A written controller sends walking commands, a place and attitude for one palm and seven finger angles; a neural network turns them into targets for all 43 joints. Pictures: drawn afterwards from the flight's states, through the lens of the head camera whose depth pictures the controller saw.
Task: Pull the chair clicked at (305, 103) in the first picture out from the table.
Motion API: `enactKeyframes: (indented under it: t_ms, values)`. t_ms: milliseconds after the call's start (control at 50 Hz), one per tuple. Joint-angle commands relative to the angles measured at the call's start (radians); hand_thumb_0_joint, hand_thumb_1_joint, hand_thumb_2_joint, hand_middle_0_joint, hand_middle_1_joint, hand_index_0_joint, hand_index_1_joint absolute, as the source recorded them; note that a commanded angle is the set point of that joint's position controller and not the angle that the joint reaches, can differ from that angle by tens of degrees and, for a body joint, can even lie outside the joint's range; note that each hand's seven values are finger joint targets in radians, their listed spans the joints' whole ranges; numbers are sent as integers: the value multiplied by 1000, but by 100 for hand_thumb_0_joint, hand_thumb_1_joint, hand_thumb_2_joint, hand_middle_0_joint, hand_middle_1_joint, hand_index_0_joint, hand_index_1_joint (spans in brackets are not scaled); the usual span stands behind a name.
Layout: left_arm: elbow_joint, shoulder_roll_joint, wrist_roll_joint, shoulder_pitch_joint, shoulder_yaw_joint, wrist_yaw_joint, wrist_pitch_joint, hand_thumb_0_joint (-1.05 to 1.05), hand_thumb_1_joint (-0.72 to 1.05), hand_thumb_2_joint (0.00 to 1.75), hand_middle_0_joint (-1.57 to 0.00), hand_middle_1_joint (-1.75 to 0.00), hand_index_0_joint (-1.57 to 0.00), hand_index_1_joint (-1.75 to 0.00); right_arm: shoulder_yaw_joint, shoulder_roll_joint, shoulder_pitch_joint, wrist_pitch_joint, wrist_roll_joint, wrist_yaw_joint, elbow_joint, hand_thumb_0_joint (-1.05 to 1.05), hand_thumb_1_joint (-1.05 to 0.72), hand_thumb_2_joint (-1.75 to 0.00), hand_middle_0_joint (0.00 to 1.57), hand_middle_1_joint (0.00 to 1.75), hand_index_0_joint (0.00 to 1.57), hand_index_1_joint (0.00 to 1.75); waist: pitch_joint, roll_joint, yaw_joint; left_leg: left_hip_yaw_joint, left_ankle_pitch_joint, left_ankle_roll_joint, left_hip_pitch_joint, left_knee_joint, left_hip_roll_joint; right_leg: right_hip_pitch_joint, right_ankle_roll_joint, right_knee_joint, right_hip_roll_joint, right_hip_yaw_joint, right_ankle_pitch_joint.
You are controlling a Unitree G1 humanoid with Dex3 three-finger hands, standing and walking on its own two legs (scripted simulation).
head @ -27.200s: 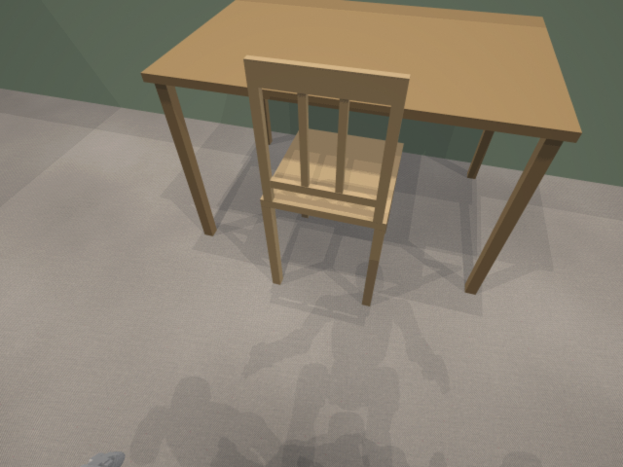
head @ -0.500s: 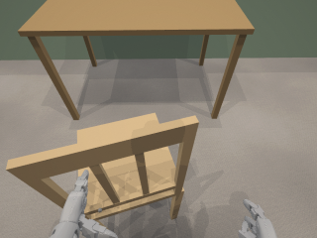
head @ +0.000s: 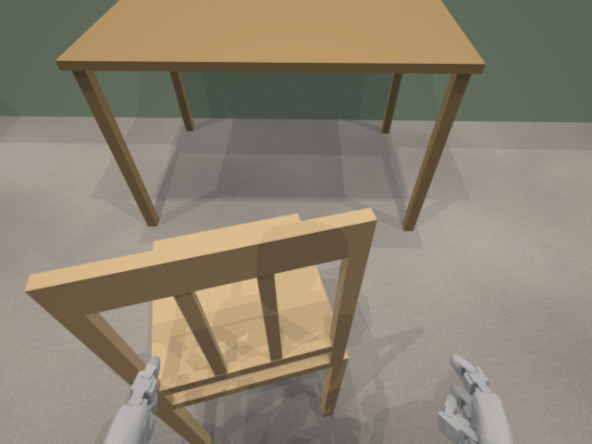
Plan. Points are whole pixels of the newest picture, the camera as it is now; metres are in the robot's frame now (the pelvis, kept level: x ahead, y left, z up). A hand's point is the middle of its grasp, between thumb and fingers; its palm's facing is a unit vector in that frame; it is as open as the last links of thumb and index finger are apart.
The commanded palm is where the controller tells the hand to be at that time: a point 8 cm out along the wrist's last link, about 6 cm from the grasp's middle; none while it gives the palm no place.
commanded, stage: draw the hand back to the body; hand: left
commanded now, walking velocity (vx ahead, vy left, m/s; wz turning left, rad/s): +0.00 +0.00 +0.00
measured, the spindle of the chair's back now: (205, 336) +0.28 +0.15 -0.03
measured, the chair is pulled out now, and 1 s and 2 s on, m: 0.63 0.63 0.62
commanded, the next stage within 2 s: step back with the hand held close in 1.68 s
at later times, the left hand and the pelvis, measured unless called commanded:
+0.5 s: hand (141, 417) +0.16 +0.17 +0.06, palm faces +0.01 -1.00 -0.08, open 17.5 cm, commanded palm +0.11 +0.24 +0.09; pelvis -0.01 +0.00 -0.02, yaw -1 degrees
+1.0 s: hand (101, 405) +0.16 +0.20 +0.09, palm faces +0.09 -0.90 -0.43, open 12.4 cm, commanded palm +0.14 +0.27 +0.18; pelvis +0.02 +0.00 +0.04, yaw -1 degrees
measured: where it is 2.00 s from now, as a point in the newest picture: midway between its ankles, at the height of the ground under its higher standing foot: outside the picture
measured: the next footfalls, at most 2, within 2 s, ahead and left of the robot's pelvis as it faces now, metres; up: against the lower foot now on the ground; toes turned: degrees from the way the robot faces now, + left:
none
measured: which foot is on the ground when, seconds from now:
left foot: down 0.00-1.00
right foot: down 0.00-1.00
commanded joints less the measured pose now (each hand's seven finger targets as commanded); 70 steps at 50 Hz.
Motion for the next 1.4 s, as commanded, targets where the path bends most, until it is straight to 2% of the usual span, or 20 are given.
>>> enactKeyframes:
  t_ms: [0, 80, 100, 120, 180, 220, 300, 360, 420, 440, 580, 600, 620, 640, 680, 800, 880, 1020, 1280, 1380]
  values:
    - [-235, 77, 4, 57, 48, -5, -72, 0, -55, 20, 0, 0, 0, 0, -54, -97, -81, -55, -4, -18, -173, 0, -90, -90, 20, 30, 20, 30, -75, -37, -14, 43, 219, 63, 56, -135, -40, 48, -35, -152, 38, -26, 160]
    - [-241, 90, 5, 142, 65, -11, -75, 0, -55, 20, 0, 0, 0, 0, -64, -90, -95, -48, 2, -21, -176, 0, -90, -90, 20, 30, 20, 30, -73, -52, 1, 43, 221, 63, 33, -127, -37, 47, -39, -142, 40, -25, 161]
    - [-386, -2, -108, 50, 53, -33, -200, 0, -55, 20, 0, 0, 0, 0, -57, -81, -76, -77, 0, -20, -166, 0, -90, -90, 20, 30, 20, 30, -61, -66, -17, 44, 240, 57, 23, -89, -47, 6, -36, -126, 50, -43, 184]
    - [-325, 45, -106, 103, 91, -45, -254, 0, -55, 20, 0, 0, 0, 0, -67, -83, -77, -90, 0, -18, -131, 0, -90, -90, 20, 30, 20, 30, -90, -60, 2, 50, 238, 57, 19, -75, -45, 12, -39, -112, 51, -33, 185]
    - [-360, 94, -134, 93, 158, -70, -381, 0, -55, 20, 0, 0, 0, 0, -75, -79, -80, -108, 7, -9, -107, 0, -90, -90, 20, 30, 20, 30, -96, -4, 14, 47, 247, 50, 7, -64, -40, -4, -45, -83, 54, -27, 178]
    - [-333, 55, -148, 119, 139, -100, -457, 0, -55, 20, 0, 0, 0, 0, -78, -69, -93, -115, 12, 6, -96, 0, -90, -90, 20, 30, 20, 30, -81, -14, 14, 46, 233, 46, -12, -51, -38, -32, -43, -63, 57, -31, 162]
    - [-277, 78, -182, 82, 176, -192, -600, 0, -55, 20, 0, 0, 0, 0, -84, -75, -127, -121, 20, 31, -82, 0, -90, -90, 20, 30, 20, 30, -85, -21, 13, 44, 182, 42, -69, -11, -31, -60, -43, -35, 52, -10, 111]
    - [-297, 105, -214, 119, 211, -233, -533, 0, -55, 20, 0, 0, 0, 0, -80, -88, -151, -102, 37, 27, -133, 0, -90, -90, 20, 30, 20, 30, -116, -24, 28, 43, 133, 47, -22, -61, -30, 4, -38, -76, 49, -4, 59]
    - [-367, 130, -242, 95, 251, -214, -454, 0, -55, 20, 0, 0, 0, 0, -68, -83, -154, -95, 44, 10, -145, 0, -90, -90, 20, 30, 20, 30, -104, -20, 30, 35, 124, 49, 13, -100, -27, 45, -36, -113, 49, -9, 44]
    - [-395, 134, -247, 80, 260, -204, -442, 0, -55, 20, 0, 0, 0, 0, -65, -79, -142, -97, 45, 4, -146, 0, -90, -90, 20, 30, 20, 30, -112, -48, 27, 31, 139, 52, 24, -106, -27, 54, -33, -121, 51, -11, 58]
    - [-446, 191, -258, 23, 338, -175, -431, 0, -37, 29, -2, -4, -2, -4, -50, -75, -129, -136, 44, -11, -106, 0, -90, -90, 20, 30, 20, 30, -48, 8, 36, 29, 194, 46, 100, -169, -21, 101, -40, -180, 59, -19, 115]
    - [-443, 394, -81, 104, 399, -33, -302, 0, -33, 31, -3, -5, -3, -5, -35, -71, -132, -96, 26, -33, -140, 0, -90, -90, 20, 30, 20, 30, -99, 67, 105, 33, 179, 32, 155, -233, 2, 197, -64, -233, 23, 48, 112]
    - [-550, 299, -68, 72, 333, 23, -250, 0, -30, 32, -4, -5, -4, -5, -15, -53, -132, -88, 24, -43, -172, 0, -90, -90, 20, 30, 20, 30, -39, 83, 67, 39, 174, 30, 176, -259, -6, 197, -57, -261, 16, 26, 124]
    - [-533, 284, -53, 64, 328, 61, -213, 0, -26, 34, -4, -6, -4, -6, -11, -50, -128, -79, 21, -49, -152, 0, -90, -90, 20, 30, 20, 30, -10, 100, 63, 41, 187, 30, 199, -273, -3, 209, -59, -275, 17, 16, 141]
    - [-504, 309, -43, 61, 360, 105, -161, 0, -19, 37, -5, -8, -5, -8, -4, -54, -142, -56, 17, -61, -131, 0, -90, -90, 20, 30, 20, 30, 24, 45, 66, 37, 220, 30, 233, -301, 1, 256, -59, -314, 24, 6, 175]
    - [-516, 343, -35, -35, 401, 149, -133, 0, 3, 48, -8, -12, -8, -12, 17, -67, -158, -54, 8, -70, -97, 0, -90, -90, 20, 30, 20, 30, 69, 69, 64, 46, 283, 26, 376, -403, 0, 370, -56, -401, 23, 4, 268]
    - [-528, 380, -33, -92, 442, 160, -133, 0, 17, 55, -10, -15, -10, -15, 21, -74, -176, -78, 3, -62, -63, 0, -90, -90, 20, 30, 20, 30, 63, 103, 73, 53, 338, 26, 445, -451, -4, 443, -57, -444, 19, 8, 332]
    - [-602, 422, -27, -177, 490, 179, -144, 0, 43, 67, -13, -20, -13, -20, 23, -82, -191, -124, -4, -47, -14, 0, -90, -90, 20, 30, 20, 30, 28, 100, 80, 63, 455, 30, 543, -496, -4, 525, -51, -465, 12, 6, 459]
    - [-727, 570, -23, -311, 594, 213, -123, 0, 90, 90, -20, -30, -20, -30, 16, -99, -172, -162, 20, -32, 41, 0, -90, -90, 20, 30, 20, 30, -20, 174, 86, 65, 559, 33, 598, -497, 1, 573, -44, -457, -8, -3, 565]
    - [-698, 535, -25, -296, 575, 206, -120, 0, 90, 90, -20, -30, -20, -30, 14, -99, -186, -173, 21, -21, 49, 0, -90, -90, 20, 30, 20, 30, -9, 147, 84, 67, 559, 35, 595, -489, 4, 560, -42, -452, -9, -7, 576]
